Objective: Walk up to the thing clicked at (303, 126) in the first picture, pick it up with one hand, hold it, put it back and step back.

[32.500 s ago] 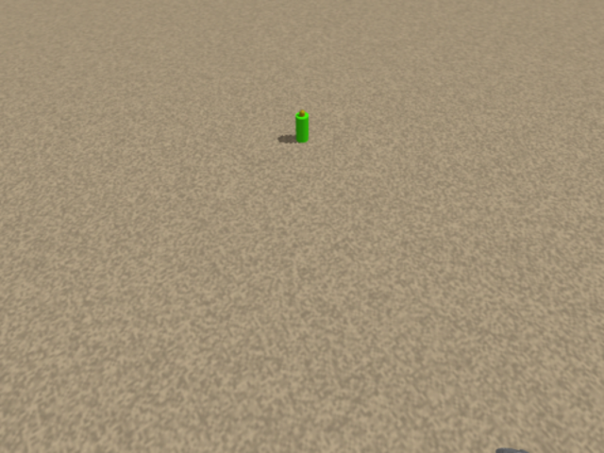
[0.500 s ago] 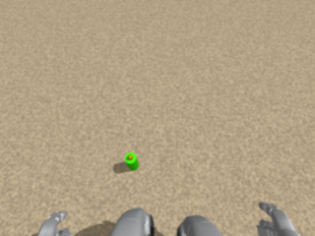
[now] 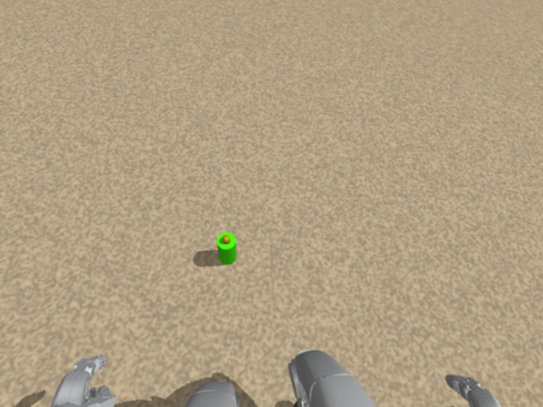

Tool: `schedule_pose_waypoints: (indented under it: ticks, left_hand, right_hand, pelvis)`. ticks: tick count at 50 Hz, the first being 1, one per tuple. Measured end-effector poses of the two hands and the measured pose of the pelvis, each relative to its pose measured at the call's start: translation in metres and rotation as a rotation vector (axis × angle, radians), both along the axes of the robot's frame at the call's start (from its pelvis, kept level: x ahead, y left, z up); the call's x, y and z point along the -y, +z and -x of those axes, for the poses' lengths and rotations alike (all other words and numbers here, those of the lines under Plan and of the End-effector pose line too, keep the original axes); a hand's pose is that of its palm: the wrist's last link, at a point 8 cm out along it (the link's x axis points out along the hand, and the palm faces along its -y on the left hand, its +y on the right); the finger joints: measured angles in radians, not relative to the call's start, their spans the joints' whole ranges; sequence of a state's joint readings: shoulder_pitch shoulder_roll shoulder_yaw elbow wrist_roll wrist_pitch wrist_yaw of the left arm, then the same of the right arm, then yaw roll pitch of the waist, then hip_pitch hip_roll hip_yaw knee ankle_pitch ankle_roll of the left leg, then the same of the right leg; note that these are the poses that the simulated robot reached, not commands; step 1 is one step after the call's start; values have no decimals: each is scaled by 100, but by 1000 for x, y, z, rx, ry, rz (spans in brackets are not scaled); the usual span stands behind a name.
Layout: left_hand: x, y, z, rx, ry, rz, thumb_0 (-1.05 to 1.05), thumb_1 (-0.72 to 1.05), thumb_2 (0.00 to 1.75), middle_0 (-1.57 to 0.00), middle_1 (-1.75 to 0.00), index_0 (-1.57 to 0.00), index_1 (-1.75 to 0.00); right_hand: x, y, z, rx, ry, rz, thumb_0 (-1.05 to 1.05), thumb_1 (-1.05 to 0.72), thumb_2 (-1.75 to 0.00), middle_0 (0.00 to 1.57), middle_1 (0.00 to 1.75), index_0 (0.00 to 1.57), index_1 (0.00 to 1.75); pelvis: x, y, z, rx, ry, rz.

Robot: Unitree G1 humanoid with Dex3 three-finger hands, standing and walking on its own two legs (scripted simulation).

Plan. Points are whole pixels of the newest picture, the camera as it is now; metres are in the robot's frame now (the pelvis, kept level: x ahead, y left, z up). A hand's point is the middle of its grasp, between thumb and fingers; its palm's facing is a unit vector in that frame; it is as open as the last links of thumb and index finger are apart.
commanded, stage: step back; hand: left
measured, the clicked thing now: (227, 247) +0.62 +0.13 -0.68
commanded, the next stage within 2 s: none
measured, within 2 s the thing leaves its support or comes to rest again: neither
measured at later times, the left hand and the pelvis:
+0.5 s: hand out of the picture -0.03 +0.24 -0.14, palm faces -0.04 -0.91 -0.41, open 7.4 cm; pelvis -0.16 -0.02 -0.01, yaw -2 degrees
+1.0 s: hand out of the picture -0.26 +0.20 -0.17, palm faces -0.08 -0.92 -0.38, open 7.4 cm; pelvis -0.35 -0.06 -0.02, yaw -3 degrees
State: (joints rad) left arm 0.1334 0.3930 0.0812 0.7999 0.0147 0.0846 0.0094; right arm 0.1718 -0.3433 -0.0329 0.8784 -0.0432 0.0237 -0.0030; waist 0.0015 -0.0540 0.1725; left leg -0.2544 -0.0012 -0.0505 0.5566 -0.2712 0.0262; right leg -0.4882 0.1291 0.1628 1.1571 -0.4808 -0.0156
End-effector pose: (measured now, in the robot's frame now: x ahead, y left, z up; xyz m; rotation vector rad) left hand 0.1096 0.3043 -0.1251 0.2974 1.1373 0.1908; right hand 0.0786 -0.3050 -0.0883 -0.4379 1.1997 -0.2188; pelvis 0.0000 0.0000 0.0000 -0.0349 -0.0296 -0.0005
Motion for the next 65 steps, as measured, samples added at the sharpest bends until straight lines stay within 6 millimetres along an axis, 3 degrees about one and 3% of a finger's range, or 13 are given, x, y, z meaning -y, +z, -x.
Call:
schedule_pose_waypoints:
  ticks: [7,12,18,22,27,30,35,40,44,48,55,60,65]
  left_hand:
    - [-1,-4,58,-68,-19,-35,1,91,90,-20,-30,-20,-30]
    - [10,-7,92,-78,-52,-72,1,91,90,-20,-30,-20,-30]
    - [28,14,136,-55,-50,-73,1,91,90,-21,-30,-20,-30]
    - [27,23,146,-13,-46,-83,1,90,90,-21,-30,-20,-31]
    - [16,15,148,86,-58,-84,1,90,90,-21,-30,-20,-31]
    - [12,3,159,115,-45,-61,1,90,90,-21,-30,-20,-30]
    - [23,2,200,58,-29,-9,1,91,90,-20,-30,-20,-30]
    - [26,-2,255,-2,-28,-9,1,91,90,-20,-30,-20,-30]
    - [32,-9,300,-65,-43,-37,1,91,90,-20,-30,-20,-30]
    - [46,-13,344,-96,-54,-67,1,91,90,-20,-30,-20,-30]
    - [68,16,420,-96,-2,-79,1,90,90,-21,-30,-20,-30]
    - [64,25,443,-37,18,-102,1,90,90,-21,-30,-21,-31]
    - [50,17,460,35,58,-90,1,90,90,-21,-30,-20,-31]
  right_hand:
    - [10,1,16,101,-3,5,0,-90,-90,21,30,21,30]
    - [31,-18,41,160,-15,-15,0,-90,-90,21,30,21,30]
    - [41,-26,95,109,-66,-53,0,-90,-90,20,30,21,30]
    - [42,-25,139,56,-68,-48,0,-90,-90,20,30,21,30]
    - [35,-31,190,-16,-42,-11,0,-90,-90,20,30,21,30]
    - [24,-30,217,-44,-35,-4,0,-90,-90,20,30,21,30]
    - [20,-9,248,-26,-18,0,1,-90,-90,21,30,21,30]
    - [34,3,256,50,-6,27,1,-90,-90,21,30,21,30]
    - [53,2,264,119,11,39,0,-90,-90,21,30,21,30]
    - [78,-12,284,172,14,29,0,-90,-90,21,30,21,30]
    - [90,-23,349,112,-34,-31,0,-90,-90,20,30,21,30]
    - [87,-33,401,23,-16,-50,0,-90,-90,20,30,21,30]
    - [75,-38,439,-70,16,-54,1,-90,-90,20,30,21,30]
  pelvis:
    - [7,-5,42,-2,-52,-9]
    - [20,-20,80,17,-85,-19]
    - [28,-12,116,24,-72,-51]
    - [26,-7,137,-3,-52,-63]
    - [19,-17,172,-10,4,-30]
    - [18,-21,197,27,-6,-78]
    - [20,-7,226,15,9,-7]
    - [29,-4,260,-9,-25,-5]
    - [41,-11,292,-9,-58,-21]
    - [57,-24,329,8,-87,-23]
    - [73,-10,370,16,-58,-73]
    - [75,-9,394,-1,-13,-53]
    - [71,-15,412,5,56,-36]
